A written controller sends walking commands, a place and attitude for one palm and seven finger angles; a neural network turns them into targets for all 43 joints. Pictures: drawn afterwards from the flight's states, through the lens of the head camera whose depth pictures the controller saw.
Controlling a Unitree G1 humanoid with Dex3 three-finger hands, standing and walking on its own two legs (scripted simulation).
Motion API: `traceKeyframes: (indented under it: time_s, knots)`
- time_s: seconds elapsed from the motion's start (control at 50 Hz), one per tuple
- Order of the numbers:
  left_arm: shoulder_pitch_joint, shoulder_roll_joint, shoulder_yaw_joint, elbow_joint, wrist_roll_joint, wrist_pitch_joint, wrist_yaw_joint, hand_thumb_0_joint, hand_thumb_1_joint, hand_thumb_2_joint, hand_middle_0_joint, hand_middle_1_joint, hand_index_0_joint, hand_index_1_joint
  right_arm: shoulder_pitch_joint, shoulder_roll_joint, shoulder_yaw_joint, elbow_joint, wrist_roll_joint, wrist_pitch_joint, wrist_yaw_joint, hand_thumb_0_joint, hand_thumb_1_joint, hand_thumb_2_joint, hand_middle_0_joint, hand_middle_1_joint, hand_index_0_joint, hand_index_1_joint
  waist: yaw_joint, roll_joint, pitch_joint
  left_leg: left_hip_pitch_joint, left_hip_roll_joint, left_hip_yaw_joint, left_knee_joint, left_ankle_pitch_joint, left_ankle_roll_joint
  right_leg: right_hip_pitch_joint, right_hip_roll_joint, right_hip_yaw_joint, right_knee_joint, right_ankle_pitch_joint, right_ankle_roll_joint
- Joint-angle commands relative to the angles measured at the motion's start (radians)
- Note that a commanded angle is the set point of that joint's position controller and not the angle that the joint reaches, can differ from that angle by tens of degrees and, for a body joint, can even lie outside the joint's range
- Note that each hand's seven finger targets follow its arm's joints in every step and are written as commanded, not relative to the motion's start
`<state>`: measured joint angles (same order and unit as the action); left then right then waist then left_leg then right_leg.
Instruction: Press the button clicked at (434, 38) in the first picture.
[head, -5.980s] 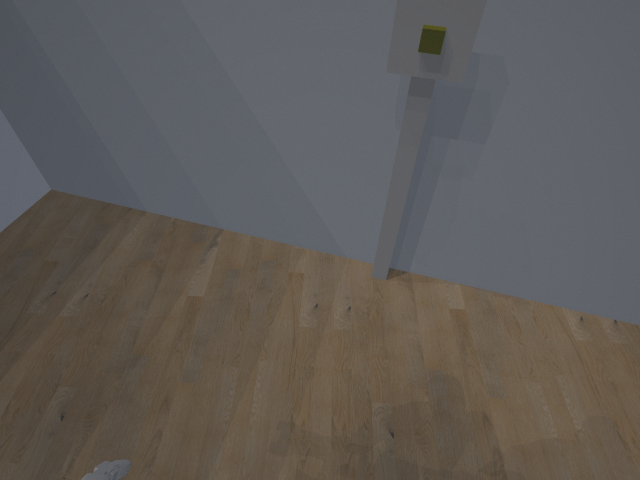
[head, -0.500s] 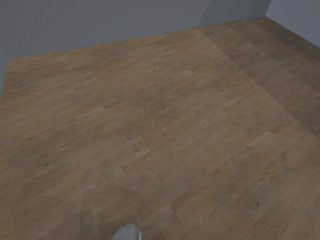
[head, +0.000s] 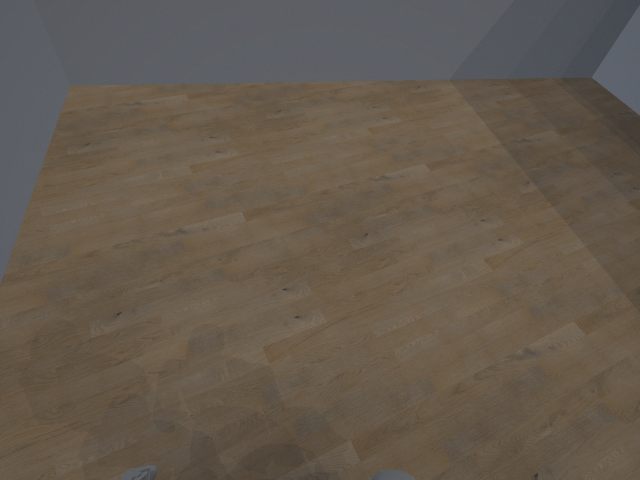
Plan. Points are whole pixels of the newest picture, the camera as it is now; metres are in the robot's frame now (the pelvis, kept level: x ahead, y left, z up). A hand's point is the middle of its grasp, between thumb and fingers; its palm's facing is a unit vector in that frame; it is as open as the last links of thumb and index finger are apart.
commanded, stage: turn to face it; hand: left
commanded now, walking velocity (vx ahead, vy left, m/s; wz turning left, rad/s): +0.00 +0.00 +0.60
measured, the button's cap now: out of the picture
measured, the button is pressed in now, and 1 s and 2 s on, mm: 0 0 0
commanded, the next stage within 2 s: none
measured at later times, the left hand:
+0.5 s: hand out of the picture +0.02 +0.14 -0.15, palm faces +0.29 -0.90 -0.34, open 7.4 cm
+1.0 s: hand out of the picture -0.16 +0.11 -0.19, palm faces +0.64 -0.73 -0.26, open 7.4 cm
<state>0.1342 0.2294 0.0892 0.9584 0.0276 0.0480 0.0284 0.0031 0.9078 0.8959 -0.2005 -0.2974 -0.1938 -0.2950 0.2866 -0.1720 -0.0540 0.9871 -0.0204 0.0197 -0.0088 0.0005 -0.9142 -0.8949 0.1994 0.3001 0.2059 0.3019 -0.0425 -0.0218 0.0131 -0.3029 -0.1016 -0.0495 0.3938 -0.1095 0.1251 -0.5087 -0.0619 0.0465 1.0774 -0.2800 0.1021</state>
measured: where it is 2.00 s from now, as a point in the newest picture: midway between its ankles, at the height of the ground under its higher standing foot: outside the picture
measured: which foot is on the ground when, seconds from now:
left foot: down 0.00-0.42, up 0.44-0.96, down 0.98-1.00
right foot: up 0.00-0.40, down 0.42-0.98, up 1.00-1.00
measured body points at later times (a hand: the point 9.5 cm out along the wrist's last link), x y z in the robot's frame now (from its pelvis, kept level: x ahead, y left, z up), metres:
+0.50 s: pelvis -0.01 -0.09 +0.00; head +0.02 -0.11 +0.44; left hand +0.01 +0.19 -0.12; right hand +0.11 -0.34 -0.16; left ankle +0.02 +0.03 -0.70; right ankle +0.00 -0.19 -0.74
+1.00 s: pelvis -0.02 -0.05 -0.02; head +0.01 -0.01 +0.42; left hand -0.19 +0.15 -0.17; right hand +0.25 -0.17 -0.15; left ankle -0.08 +0.02 -0.75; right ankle +0.01 -0.19 -0.73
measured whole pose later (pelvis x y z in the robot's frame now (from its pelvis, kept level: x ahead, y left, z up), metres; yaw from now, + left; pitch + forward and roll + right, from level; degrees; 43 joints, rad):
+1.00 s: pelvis -0.02 -0.05 -0.02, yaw +38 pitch +1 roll +1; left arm 0.32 0.25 0.05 0.95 0.02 0.04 0.02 0.01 0.91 0.90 -0.21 -0.30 -0.20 -0.30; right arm 0.07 -0.25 -0.05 0.89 -0.02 0.04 0.03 0.00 -0.91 -0.90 0.19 0.30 0.20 0.30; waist 0.04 -0.05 0.10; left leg -0.29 0.00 0.11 0.62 -0.32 0.01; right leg -0.26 -0.19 -0.24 0.78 -0.48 0.06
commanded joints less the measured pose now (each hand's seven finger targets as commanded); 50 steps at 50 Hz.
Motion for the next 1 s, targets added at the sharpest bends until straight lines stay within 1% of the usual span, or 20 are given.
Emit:
traceKeyframes:
  time_s: [0.0, 0.14, 0.28, 0.32, 0.36, 0.38, 0.4, 0.42, 0.44, 0.46, 0.52, 0.58, 0.64, 0.76, 0.86, 0.9, 0.92, 0.94, 0.96, 0.98]
  knots:
    - [-0.002, 0.086, 0.019, -0.077, -0.002, -0.016, 0.002, 0.0, 0.9, 0.9, -0.2, -0.3, -0.2, -0.3, 0.058, -0.193, -0.058, -0.06, 0.002, -0.016, -0.012, 0.0, -0.9, -0.9, 0.2, 0.3, 0.2, 0.3, 0.004, 0.144, -0.048, 0.172, 0.275, -0.403, -0.146, -0.043, -0.035, -0.099, 0.006, 0.02, -0.03, -0.029, 0.001]
    - [-0.049, 0.094, 0.011, -0.114, -0.013, -0.017, 0.005, 0.0, 0.9, 0.9, -0.2, -0.3, -0.2, -0.3, 0.078, -0.22, -0.069, -0.069, -0.003, -0.003, -0.011, 0.0, -0.9, -0.9, 0.2, 0.3, 0.2, 0.3, -0.015, 0.128, -0.078, 0.198, 0.267, -0.501, -0.12, -0.003, 0.011, -0.041, 0.047, 0.031, -0.146, -0.118, -0.015]
    - [-0.004, 0.095, 0.003, -0.131, -0.024, -0.017, 0.013, 0.0, 0.9, 0.9, -0.2, -0.3, -0.2, -0.3, 0.038, -0.25, -0.082, -0.099, -0.008, 0.016, -0.002, 0.0, -0.9, -0.9, 0.2, 0.3, 0.2, 0.3, 0.0, 0.147, -0.086, 0.117, 0.242, -0.564, -0.12, -0.047, 0.028, 0.116, 0.092, 0.033, -0.307, -0.145, -0.047]
    - [0.047, 0.102, 0.003, -0.123, -0.028, -0.019, 0.014, 0.0, 0.9, 0.9, -0.2, -0.3, -0.2, -0.3, -0.001, -0.252, -0.085, -0.11, -0.006, 0.021, 0.004, 0.0, -0.9, -0.9, 0.2, 0.3, 0.2, 0.3, 0.02, 0.16, -0.095, 0.054, 0.211, -0.526, -0.113, -0.058, -0.003, 0.237, 0.107, 0.015, -0.442, -0.118, -0.06]
    - [0.113, 0.123, 0.012, -0.108, -0.031, -0.021, 0.016, 0.0, 0.9, 0.9, -0.2, -0.3, -0.2, -0.3, -0.035, -0.241, -0.087, -0.121, 0.001, 0.028, 0.012, 0.0, -0.9, -0.9, 0.2, 0.3, 0.2, 0.3, 0.051, 0.162, -0.077, -0.108, 0.154, -0.464, -0.104, -0.186, -0.079, 0.447, 0.101, -0.009, -0.648, -0.017, -0.079]
    - [0.139, 0.169, 0.022, -0.108, -0.024, -0.027, 0.02, 0.0, 0.9, 0.9, -0.2, -0.3, -0.2, -0.3, -0.036, -0.208, -0.083, -0.124, 0.008, 0.034, 0.014, 0.0, -0.9, -0.9, 0.2, 0.3, 0.2, 0.3, 0.065, 0.049, -0.075, -0.243, 0.102, -0.373, 0.008, -0.322, -0.119, 0.563, -0.013, 0.086, -0.773, -0.056, -0.114]
    - [0.114, 0.258, 0.035, -0.137, -0.003, -0.036, 0.026, 0.0, 0.9, 0.9, -0.2, -0.3, -0.2, -0.3, -0.007, -0.148, -0.076, -0.14, 0.015, 0.031, 0.011, 0.0, -0.9, -0.9, 0.2, 0.3, 0.2, 0.3, 0.061, -0.23, -0.085, -0.404, -0.013, -0.174, 0.326, -0.405, -0.175, 0.602, -0.302, 0.434, -0.921, -0.257, -0.214]
    - [0.029, 0.241, 0.018, -0.165, -0.008, -0.031, 0.027, 0.0, 0.9, 0.9, -0.2, -0.3, -0.2, -0.3, -0.021, -0.197, -0.083, -0.148, -0.008, 0.023, 0.006, 0.0, -0.9, -0.9, 0.2, 0.3, 0.2, 0.3, 0.033, -0.192, -0.014, -0.366, -0.016, -0.089, 0.547, -0.419, -0.178, 0.374, -0.418, 0.445, -0.943, -0.231, -0.262]
    - [-0.061, 0.209, 0.005, -0.187, -0.011, -0.028, 0.025, 0.0, 0.9, 0.9, -0.2, -0.3, -0.2, -0.3, -0.008, -0.196, -0.085, -0.141, -0.013, 0.031, 0.015, 0.0, -0.9, -0.9, 0.2, 0.3, 0.2, 0.3, -0.014, -0.102, 0.016, -0.287, 0.014, -0.09, 0.683, -0.347, -0.17, 0.234, -0.365, 0.31, -0.927, -0.162, -0.256]
    - [-0.102, 0.179, 0.005, -0.192, -0.017, -0.04, 0.019, 0.0, 0.9, 0.9, -0.2, -0.3, -0.2, -0.3, 0.033, -0.189, -0.084, -0.113, -0.015, 0.045, 0.02, 0.0, -0.9, -0.9, 0.2, 0.3, 0.2, 0.3, -0.045, -0.107, 0.005, -0.264, 0.035, -0.066, 0.765, -0.294, -0.18, 0.216, -0.284, 0.231, -0.908, -0.113, -0.219]
    - [-0.042, 0.115, -0.02, -0.166, -0.019, -0.059, 0.01, 0.0, 0.9, 0.9, -0.2, -0.3, -0.2, -0.3, 0.022, -0.176, -0.069, -0.1, -0.007, 0.044, 0.034, 0.0, -0.9, -0.9, 0.2, 0.3, 0.2, 0.3, -0.028, -0.101, 0.063, -0.303, 0.084, -0.006, 0.833, -0.201, -0.201, 0.279, -0.194, 0.035, -0.809, 0.204, -0.182]
    - [0.1, 0.127, -0.02, -0.125, -0.018, -0.067, 0.009, 0.0, 0.9, 0.9, -0.2, -0.3, -0.2, -0.3, -0.045, -0.175, -0.059, -0.114, -0.005, 0.046, 0.032, 0.0, -0.9, -0.9, 0.2, 0.3, 0.2, 0.3, 0.03, -0.132, 0.029, -0.351, 0.105, 0.011, 0.826, -0.204, -0.222, 0.42, -0.216, -0.005, -0.746, 0.417, -0.182]
    - [0.171, 0.137, -0.017, -0.106, -0.013, -0.065, 0.009, 0.0, 0.9, 0.9, -0.2, -0.3, -0.2, -0.3, -0.103, -0.174, -0.053, -0.123, -0.006, 0.053, 0.031, 0.0, -0.9, -0.9, 0.2, 0.3, 0.2, 0.3, 0.057, -0.152, 0.04, -0.349, 0.122, 0.023, 0.808, -0.226, -0.23, 0.445, -0.239, -0.025, -0.726, 0.511, -0.181]
    - [0.228, 0.15, -0.012, -0.093, -0.001, -0.059, 0.01, 0.0, 0.9, 0.9, -0.2, -0.3, -0.2, -0.3, -0.199, -0.157, -0.035, -0.137, 0.0, 0.048, 0.033, 0.0, -0.9, -0.9, 0.2, 0.3, 0.2, 0.3, 0.082, -0.192, 0.019, -0.3, 0.136, 0.08, 0.65, -0.3, -0.222, 0.51, -0.269, -0.087, -0.685, 0.644, -0.21]
    - [0.224, 0.189, 0.003, -0.086, 0.005, -0.046, 0.008, 0.0, 0.9, 0.9, -0.2, -0.3, -0.2, -0.3, -0.235, -0.137, -0.014, -0.159, 0.009, 0.028, 0.036, 0.0, -0.9, -0.9, 0.2, 0.3, 0.2, 0.3, 0.098, -0.233, -0.026, -0.131, 0.118, 0.164, 0.348, -0.317, -0.181, 0.508, -0.292, -0.148, -0.609, 0.7, -0.208]
    - [0.195, 0.198, 0.008, -0.083, -0.001, -0.046, 0.005, 0.0, 0.9, 0.9, -0.2, -0.3, -0.2, -0.3, -0.171, -0.156, -0.02, -0.152, 0.009, 0.016, 0.032, 0.0, -0.9, -0.9, 0.2, 0.3, 0.2, 0.3, 0.063, -0.212, -0.076, -0.016, 0.103, 0.182, 0.165, -0.22, -0.162, 0.505, -0.284, -0.196, -0.508, 0.705, -0.176]
    - [0.184, 0.201, 0.01, -0.088, -0.01, -0.044, 0.003, 0.0, 0.9, 0.9, -0.2, -0.3, -0.2, -0.3, -0.098, -0.188, -0.028, -0.137, 0.004, 0.008, 0.031, 0.0, -0.9, -0.9, 0.2, 0.3, 0.2, 0.3, 0.018, -0.157, -0.119, 0.139, 0.112, 0.165, 0.029, -0.062, -0.146, 0.426, -0.273, -0.231, -0.372, 0.627, -0.134]
    - [0.182, 0.164, 0.006, -0.115, -0.019, -0.044, -0.004, 0.0, 0.9, 0.9, -0.2, -0.3, -0.2, -0.3, -0.018, -0.292, -0.054, -0.122, -0.003, -0.005, 0.027, 0.0, -0.9, -0.9, 0.2, 0.3, 0.2, 0.3, -0.027, 0.067, -0.195, 0.387, 0.29, -0.043, -0.013, 0.235, -0.072, 0.189, -0.191, -0.26, -0.144, 0.298, -0.069]
    - [0.149, 0.102, -0.016, -0.155, -0.022, -0.042, -0.009, 0.0, 0.9, 0.9, -0.2, -0.3, -0.2, -0.3, 0.039, -0.388, -0.078, -0.111, 0.01, -0.006, 0.019, 0.0, -0.9, -0.9, 0.2, 0.3, 0.2, 0.3, -0.049, 0.33, -0.219, 0.499, 0.529, -0.349, 0.026, 0.781, 0.068, -0.083, -0.065, -0.199, 0.055, -0.395, -0.005]
    - [0.113, 0.133, -0.012, -0.168, -0.013, -0.026, 0.0, 0.0, 0.9, 0.9, -0.2, -0.3, -0.2, -0.3, 0.06, -0.373, -0.073, -0.09, 0.017, 0.004, 0.017, 0.0, -0.9, -0.9, 0.2, 0.3, 0.2, 0.3, -0.05, 0.218, -0.218, 0.453, 0.55, -0.256, 0.054, 0.779, 0.12, -0.084, -0.087, -0.102, 0.111, -0.398, -0.019]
